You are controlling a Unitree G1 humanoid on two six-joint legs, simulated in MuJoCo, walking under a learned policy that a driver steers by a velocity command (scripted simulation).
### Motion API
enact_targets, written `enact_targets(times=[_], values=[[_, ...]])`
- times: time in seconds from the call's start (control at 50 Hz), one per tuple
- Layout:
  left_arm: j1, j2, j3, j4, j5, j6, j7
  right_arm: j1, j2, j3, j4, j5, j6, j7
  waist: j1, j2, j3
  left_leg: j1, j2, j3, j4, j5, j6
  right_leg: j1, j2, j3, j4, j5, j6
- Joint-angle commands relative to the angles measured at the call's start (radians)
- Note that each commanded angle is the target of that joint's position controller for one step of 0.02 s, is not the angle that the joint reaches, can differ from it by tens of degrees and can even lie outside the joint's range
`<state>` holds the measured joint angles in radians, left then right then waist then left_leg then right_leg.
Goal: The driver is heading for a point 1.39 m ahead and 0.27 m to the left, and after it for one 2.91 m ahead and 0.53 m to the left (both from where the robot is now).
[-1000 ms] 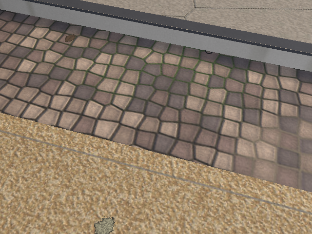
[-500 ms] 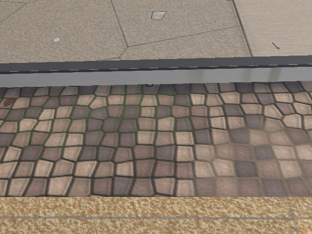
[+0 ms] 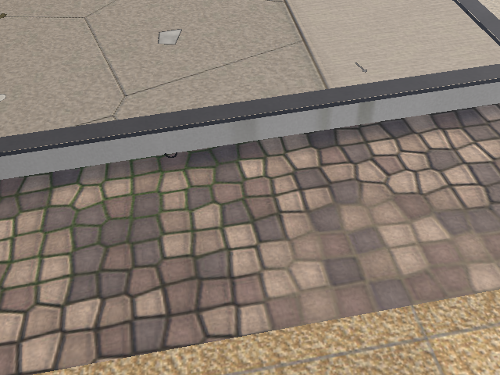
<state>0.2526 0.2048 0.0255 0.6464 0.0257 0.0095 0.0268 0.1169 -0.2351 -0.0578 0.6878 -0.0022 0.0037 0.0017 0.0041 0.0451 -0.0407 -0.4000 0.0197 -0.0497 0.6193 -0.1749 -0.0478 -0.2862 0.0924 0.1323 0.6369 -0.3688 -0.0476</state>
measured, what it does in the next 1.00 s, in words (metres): steps to the left, turning left: left foot, then right foot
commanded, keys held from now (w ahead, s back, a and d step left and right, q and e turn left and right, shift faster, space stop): q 0.64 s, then e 0.30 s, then w+e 0.06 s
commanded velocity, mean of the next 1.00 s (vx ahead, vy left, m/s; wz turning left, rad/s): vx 0.00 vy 0.00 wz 0.26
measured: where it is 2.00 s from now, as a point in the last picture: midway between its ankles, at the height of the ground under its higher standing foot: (277, 337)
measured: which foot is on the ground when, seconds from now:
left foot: down 0.00-0.28, up 0.30-0.56, down 0.58-1.00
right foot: down 0.00-0.56, up 0.58-0.94, down 0.96-1.00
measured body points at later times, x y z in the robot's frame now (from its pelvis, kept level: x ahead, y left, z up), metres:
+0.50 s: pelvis +0.03 +0.04 +0.00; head +0.06 +0.04 +0.45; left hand +0.06 +0.35 -0.10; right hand +0.31 -0.15 -0.07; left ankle +0.04 +0.16 -0.69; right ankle -0.02 -0.10 -0.73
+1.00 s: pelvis +0.08 +0.09 +0.00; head +0.09 +0.09 +0.45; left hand +0.13 +0.38 -0.10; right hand +0.31 -0.08 -0.10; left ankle +0.05 +0.17 -0.73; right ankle +0.13 -0.06 -0.73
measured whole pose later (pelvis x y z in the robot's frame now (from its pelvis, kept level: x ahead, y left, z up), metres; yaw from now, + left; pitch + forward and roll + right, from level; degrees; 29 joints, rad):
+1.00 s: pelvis +0.08 +0.09 +0.00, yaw +17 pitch +2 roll +1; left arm 0.23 0.24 0.05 0.67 0.00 0.02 0.02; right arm 0.16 -0.19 -0.03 0.67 -0.02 0.00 -0.01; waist 0.02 -0.02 -0.02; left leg -0.30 -0.06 0.05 0.59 -0.33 0.06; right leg -0.35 -0.05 0.07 0.63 -0.32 0.05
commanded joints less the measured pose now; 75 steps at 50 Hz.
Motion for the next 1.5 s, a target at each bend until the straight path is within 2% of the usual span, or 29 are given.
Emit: enact_targets(times=[0.02,0.08,0.16,0.24,0.3,0.32,0.34,0.38,0.44,0.54,0.56,0.58,0.6,0.62,0.68,0.78,0.9,0.98,1.0,1.06,1.1,1.2,1.24,1.26,1.28,1.3,1.34,1.42,1.5], values=[[0.113,0.097,0.028,-0.038,0.027,-0.041,-0.014,-0.043,-0.158,-0.035,-0.091,-0.020,-0.032,0.001,0.062,-0.059,-0.021,0.279,0.121,-0.124,-0.096,0.457,0.081,-0.101,-0.120,0.124,-0.090,0.129,-0.023],[-0.002,0.151,0.054,-0.073,0.006,-0.042,0.010,-0.066,-0.121,-0.039,-0.094,0.008,-0.014,0.006,0.023,0.124,-0.075,0.193,0.100,-0.205,-0.123,0.315,0.176,-0.063,-0.056,-0.046,-0.001,0.073,0.066],[-0.002,0.101,0.060,-0.094,0.000,-0.020,0.003,-0.046,-0.145,-0.045,-0.115,0.014,0.001,-0.004,0.032,0.136,-0.104,0.185,0.116,-0.308,-0.125,0.264,0.212,-0.060,-0.047,-0.089,0.027,0.031,0.057],[0.020,0.113,0.076,-0.083,-0.004,-0.024,-0.008,-0.069,-0.146,-0.045,-0.155,0.020,0.018,-0.012,0.028,0.035,-0.133,0.085,0.048,-0.253,-0.027,0.286,0.177,0.031,-0.086,-0.074,-0.015,0.152,0.017],[0.057,0.199,0.102,-0.081,0.006,-0.017,0.001,-0.103,-0.125,-0.036,-0.188,0.016,0.010,-0.001,0.037,-0.250,-0.064,-0.246,-0.095,-0.079,0.215,-0.084,0.065,0.184,-0.352,0.202,-0.167,0.490,-0.151],[0.044,0.193,0.099,-0.085,0.002,-0.017,0.011,-0.105,-0.133,-0.041,-0.189,0.006,0.004,0.005,0.035,-0.290,-0.045,-0.350,-0.090,-0.037,0.357,-0.396,0.037,0.235,-0.477,0.291,-0.182,0.673,-0.235],[0.058,0.196,0.098,-0.088,-0.005,-0.017,0.020,-0.119,-0.138,-0.046,-0.194,0.002,0.000,0.010,0.046,-0.211,-0.028,-0.432,-0.054,-0.039,0.506,-0.463,0.018,0.270,-0.523,0.304,-0.175,0.768,-0.267],[0.014,0.215,0.105,-0.081,-0.015,-0.012,0.030,-0.113,-0.098,-0.033,-0.190,0.017,0.009,0.011,0.022,-0.128,0.013,-0.479,-0.009,-0.035,0.549,-0.381,-0.008,0.265,-0.475,0.178,-0.150,0.804,-0.212],[-0.047,0.237,0.110,-0.085,-0.019,0.013,0.037,-0.129,-0.065,-0.010,-0.187,0.028,0.024,0.022,0.025,-0.179,0.004,-0.274,-0.019,0.089,0.389,-0.228,-0.007,0.130,-0.371,-0.036,-0.159,0.724,-0.125],[-0.035,0.243,0.107,-0.062,-0.047,0.010,0.023,-0.003,-0.119,-0.048,-0.155,0.033,0.034,0.030,-0.030,-0.212,-0.054,0.088,-0.101,0.176,0.015,-0.079,0.063,0.046,-0.344,-0.162,-0.003,0.547,-0.051],[0.004,0.206,0.096,-0.049,-0.042,-0.002,0.017,0.065,-0.158,-0.071,-0.136,0.031,0.028,0.020,-0.057,-0.139,-0.093,0.255,-0.114,0.131,-0.096,0.035,0.100,-0.036,-0.294,-0.233,0.176,0.504,0.006],[-0.009,0.130,0.074,-0.101,0.002,-0.011,0.016,0.126,-0.275,-0.098,-0.157,0.027,0.017,0.005,-0.053,0.121,-0.120,0.491,0.135,-0.294,-0.136,0.398,0.220,-0.381,-0.195,-0.260,0.542,-0.092,0.100],[-0.051,0.129,0.062,-0.148,-0.001,-0.035,0.013,0.144,-0.346,-0.097,-0.187,-0.023,-0.003,0.018,-0.061,0.237,-0.267,0.563,0.396,-0.761,-0.235,0.543,0.473,-0.556,-0.055,-0.064,0.765,-0.372,0.134],[-0.118,0.196,0.077,-0.147,-0.033,-0.043,0.011,0.152,-0.288,-0.082,-0.179,-0.043,-0.017,0.022,-0.097,0.092,-0.252,0.531,0.380,-0.699,-0.247,0.425,0.489,-0.584,-0.081,0.023,0.819,-0.308,0.139],[-0.089,0.209,0.088,-0.090,-0.002,-0.006,0.043,-0.014,-0.157,-0.038,-0.164,0.017,-0.009,-0.002,0.009,0.009,-0.098,0.244,0.223,-0.355,-0.206,0.342,0.312,-0.486,-0.168,-0.010,0.678,-0.078,0.137],[-0.014,0.085,0.047,-0.014,-0.016,0.009,0.008,-0.023,-0.064,-0.002,-0.106,-0.019,-0.018,-0.010,0.040,0.039,-0.113,0.057,0.107,-0.107,-0.254,0.239,0.238,-0.151,-0.180,-0.070,0.323,0.113,0.134],[-0.109,0.156,0.059,-0.052,-0.032,-0.003,-0.002,0.005,-0.119,-0.018,-0.082,-0.024,-0.016,-0.009,-0.006,0.078,0.000,0.084,0.166,-0.172,-0.293,-0.074,0.258,-0.072,-0.153,-0.096,0.037,0.048,0.102],[-0.094,0.189,0.066,-0.077,-0.021,-0.006,-0.008,0.106,-0.118,-0.030,-0.082,-0.023,-0.016,-0.021,-0.046,-0.032,-0.026,0.130,0.096,-0.116,-0.192,-0.176,0.169,-0.014,-0.157,-0.058,-0.018,0.287,0.047],[-0.065,0.176,0.074,-0.063,-0.037,-0.007,-0.012,0.098,-0.136,-0.039,-0.094,-0.019,-0.014,-0.023,-0.040,-0.045,-0.029,0.148,0.079,-0.089,-0.202,-0.333,0.169,-0.079,-0.109,-0.081,0.027,0.076,0.023],[-0.118,0.112,0.057,-0.102,-0.056,-0.019,-0.032,0.142,-0.194,-0.064,-0.077,0.019,-0.017,-0.021,-0.055,0.062,0.103,0.203,0.315,-0.353,-0.338,-0.618,0.296,-0.350,-0.121,-0.132,0.221,-0.097,-0.019],[-0.176,0.118,0.056,-0.132,-0.060,-0.026,-0.040,0.180,-0.190,-0.064,-0.059,0.013,-0.042,-0.015,-0.079,0.035,0.139,0.269,0.384,-0.413,-0.368,-0.504,0.332,-0.490,-0.173,-0.080,0.335,-0.203,-0.038],[0.003,0.130,0.064,-0.066,-0.052,-0.037,-0.057,0.016,-0.193,-0.064,-0.056,0.028,-0.035,0.003,0.032,0.047,0.031,0.117,0.213,0.005,-0.249,-0.172,0.188,-0.059,-0.113,-0.231,0.043,0.054,-0.020],[0.229,0.216,0.112,0.004,-0.041,-0.040,-0.051,0.010,-0.127,-0.045,-0.062,0.010,-0.047,-0.001,0.119,-0.112,-0.028,-0.082,0.087,0.201,0.177,-0.013,0.094,0.280,-0.061,-0.170,-0.047,0.092,-0.067],[0.293,0.375,0.138,-0.030,-0.039,-0.058,-0.043,-0.031,-0.068,-0.027,-0.140,-0.010,-0.069,-0.003,0.114,-0.448,-0.032,-0.433,-0.076,0.178,0.609,-0.356,0.009,0.415,-0.358,0.506,-0.301,0.018,-0.250],[0.295,0.304,0.110,-0.062,-0.041,-0.075,-0.052,-0.039,-0.130,-0.032,-0.139,0.016,-0.102,0.004,0.134,-0.322,-0.111,-0.569,-0.071,-0.028,0.724,-0.400,0.033,0.527,-0.441,0.726,-0.421,-0.101,-0.343],[0.243,0.264,0.094,-0.067,-0.032,-0.083,-0.051,-0.044,-0.162,-0.037,-0.133,0.043,-0.119,0.015,0.102,-0.229,-0.037,-0.635,-0.022,-0.046,0.739,-0.324,0.055,0.504,-0.444,0.650,-0.401,-0.074,-0.324],[0.127,0.229,0.079,-0.089,-0.034,-0.078,-0.045,-0.027,-0.158,-0.035,-0.095,0.000,-0.127,0.013,0.036,-0.067,0.026,-0.542,0.045,-0.043,0.588,-0.150,0.065,0.349,-0.366,0.425,-0.357,0.148,-0.250],[0.111,0.222,0.068,-0.065,-0.040,-0.074,-0.017,-0.031,-0.138,-0.032,-0.058,-0.018,-0.105,0.020,0.001,-0.081,0.019,-0.377,0.027,0.004,0.389,0.017,0.018,0.242,-0.272,0.213,-0.382,0.510,-0.197],[0.156,0.201,0.063,-0.003,-0.045,-0.068,0.009,-0.159,-0.087,-0.007,-0.074,-0.005,-0.106,0.026,0.037,-0.131,0.043,-0.303,-0.018,0.044,0.093,0.231,0.009,0.215,-0.202,0.080,-0.389,0.579,-0.129]])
